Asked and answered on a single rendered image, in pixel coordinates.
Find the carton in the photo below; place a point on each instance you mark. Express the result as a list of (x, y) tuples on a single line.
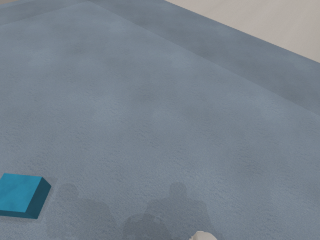
[(22, 196)]

